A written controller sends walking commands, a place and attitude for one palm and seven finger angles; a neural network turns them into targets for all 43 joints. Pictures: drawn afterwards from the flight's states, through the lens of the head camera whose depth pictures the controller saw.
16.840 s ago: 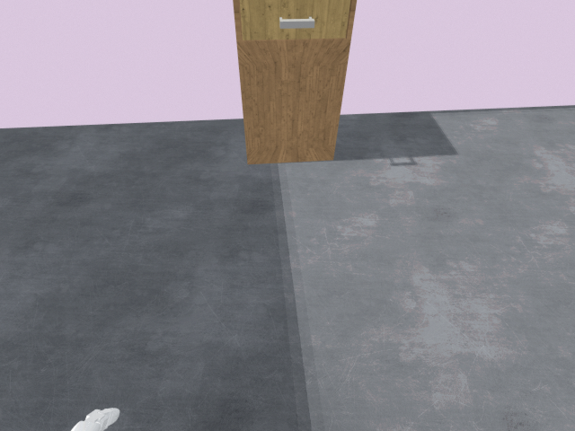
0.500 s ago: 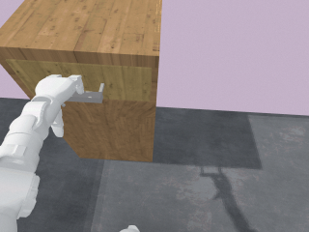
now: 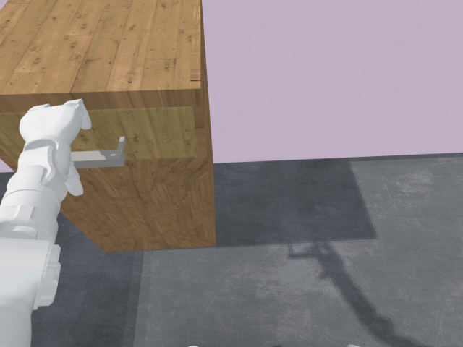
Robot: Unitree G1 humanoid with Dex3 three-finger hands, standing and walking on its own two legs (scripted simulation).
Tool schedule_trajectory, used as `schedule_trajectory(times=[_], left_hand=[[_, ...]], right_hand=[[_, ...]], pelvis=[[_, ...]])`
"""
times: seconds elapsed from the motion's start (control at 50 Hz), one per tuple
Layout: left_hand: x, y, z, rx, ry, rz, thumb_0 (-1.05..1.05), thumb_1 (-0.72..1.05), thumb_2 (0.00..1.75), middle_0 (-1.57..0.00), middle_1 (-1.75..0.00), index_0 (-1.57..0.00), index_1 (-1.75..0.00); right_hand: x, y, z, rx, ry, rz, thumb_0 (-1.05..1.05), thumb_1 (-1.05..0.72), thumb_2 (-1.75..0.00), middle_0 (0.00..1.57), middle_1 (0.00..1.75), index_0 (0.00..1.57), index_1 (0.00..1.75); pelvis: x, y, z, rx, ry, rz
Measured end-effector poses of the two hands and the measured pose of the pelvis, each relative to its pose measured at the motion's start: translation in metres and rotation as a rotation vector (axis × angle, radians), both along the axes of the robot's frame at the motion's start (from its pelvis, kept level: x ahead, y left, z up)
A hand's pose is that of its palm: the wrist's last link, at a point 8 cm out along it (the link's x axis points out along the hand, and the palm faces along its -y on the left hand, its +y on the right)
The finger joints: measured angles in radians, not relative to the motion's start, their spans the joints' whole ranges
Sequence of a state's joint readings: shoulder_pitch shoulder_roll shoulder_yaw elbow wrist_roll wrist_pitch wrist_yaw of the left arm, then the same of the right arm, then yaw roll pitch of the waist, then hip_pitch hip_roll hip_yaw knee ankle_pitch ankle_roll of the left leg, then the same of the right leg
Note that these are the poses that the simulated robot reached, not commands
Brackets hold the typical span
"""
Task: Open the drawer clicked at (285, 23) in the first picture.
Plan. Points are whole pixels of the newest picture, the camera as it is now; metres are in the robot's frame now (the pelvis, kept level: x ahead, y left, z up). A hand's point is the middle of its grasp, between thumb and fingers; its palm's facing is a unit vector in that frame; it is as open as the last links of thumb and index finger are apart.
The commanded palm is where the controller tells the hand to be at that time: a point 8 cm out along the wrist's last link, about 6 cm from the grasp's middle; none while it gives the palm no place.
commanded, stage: move the hooked fingers above the handle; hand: left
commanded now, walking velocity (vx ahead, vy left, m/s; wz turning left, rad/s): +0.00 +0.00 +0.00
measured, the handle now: (92, 150) +0.52 +0.28 -0.01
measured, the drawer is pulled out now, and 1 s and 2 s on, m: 0.00 0.00 0.00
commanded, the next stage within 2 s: lower the fingers behind the handle in 0.92 s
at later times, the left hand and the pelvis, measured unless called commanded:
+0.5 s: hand (82, 143) +0.48 +0.26 +0.06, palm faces +0.05 -0.01 -1.00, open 13.4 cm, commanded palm +0.45 +0.29 +0.10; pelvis +0.01 +0.00 -0.01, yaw +1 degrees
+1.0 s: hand (84, 143) +0.48 +0.26 +0.05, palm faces +0.08 -0.06 -0.99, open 13.4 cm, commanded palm +0.46 +0.29 +0.10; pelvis +0.00 +0.01 -0.02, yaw +1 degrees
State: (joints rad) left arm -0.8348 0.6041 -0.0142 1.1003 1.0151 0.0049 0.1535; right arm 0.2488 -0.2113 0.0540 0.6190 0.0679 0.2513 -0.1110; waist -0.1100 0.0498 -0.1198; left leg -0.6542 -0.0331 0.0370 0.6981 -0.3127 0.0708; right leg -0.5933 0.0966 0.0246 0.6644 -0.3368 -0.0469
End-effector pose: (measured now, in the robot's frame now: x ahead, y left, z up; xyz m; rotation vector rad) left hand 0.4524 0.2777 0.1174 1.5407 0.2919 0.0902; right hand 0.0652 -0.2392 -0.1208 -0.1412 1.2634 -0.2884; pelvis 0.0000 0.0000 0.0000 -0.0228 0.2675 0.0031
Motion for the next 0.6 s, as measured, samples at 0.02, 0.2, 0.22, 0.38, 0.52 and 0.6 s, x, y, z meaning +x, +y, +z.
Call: schedule_trajectory(times=[0.02,0.2,0.22,0.38,0.52,0.6], left_hand=[[-0.002,0.009,-0.001,-0.003,0.027,0.015,0.01,-0.49,0.30,-0.34,-1.21,-0.37,-1.25],[-0.027,0.013,-0.035,-0.024,0.114,-0.198,0.00,-0.49,0.30,-0.32,-1.20,-0.33,-1.23],[-0.026,0.009,-0.033,-0.040,0.082,-0.231,0.00,-0.49,0.30,-0.32,-1.20,-0.33,-1.23],[0.003,-0.019,-0.005,-0.065,-0.227,-0.314,0.00,-0.49,0.30,-0.39,-1.26,-0.33,-1.23],[0.002,-0.015,-0.008,0.032,-0.152,-0.131,0.00,-0.49,0.30,-0.39,-1.27,-0.37,-1.29],[-0.009,0.009,-0.014,0.025,-0.014,-0.015,0.00,-0.49,0.30,-0.35,-1.24,-0.35,-1.26]], right_hand=[[-0.001,-0.004,0.003,-0.012,-0.005,-0.002,0.00,-0.91,-0.90,0.20,0.30,0.21,0.30],[-0.027,-0.047,0.009,-0.136,0.143,0.062,0.00,-0.91,-0.90,0.20,0.30,0.20,0.30],[-0.029,-0.050,0.009,-0.147,0.158,0.066,0.00,-0.91,-0.90,0.20,0.30,0.20,0.30],[-0.022,-0.049,-0.002,-0.137,0.151,0.066,0.00,-0.91,-0.90,0.20,0.30,0.20,0.30],[-0.009,-0.017,-0.012,-0.005,0.090,0.048,0.00,-0.91,-0.90,0.20,0.30,0.20,0.30],[-0.007,-0.005,-0.007,0.025,0.043,0.020,0.00,-0.91,-0.90,0.20,0.30,0.20,0.30]], pelvis=[[0.001,-0.002,0.000,-0.001,0.000,0.002],[0.008,-0.001,-0.006,-0.018,0.020,0.061],[0.009,0.000,-0.007,-0.018,0.025,0.066],[0.012,0.005,-0.019,-0.024,0.071,0.055],[0.007,0.004,-0.013,-0.012,0.049,0.016],[0.005,0.001,-0.006,-0.006,0.025,0.006]])
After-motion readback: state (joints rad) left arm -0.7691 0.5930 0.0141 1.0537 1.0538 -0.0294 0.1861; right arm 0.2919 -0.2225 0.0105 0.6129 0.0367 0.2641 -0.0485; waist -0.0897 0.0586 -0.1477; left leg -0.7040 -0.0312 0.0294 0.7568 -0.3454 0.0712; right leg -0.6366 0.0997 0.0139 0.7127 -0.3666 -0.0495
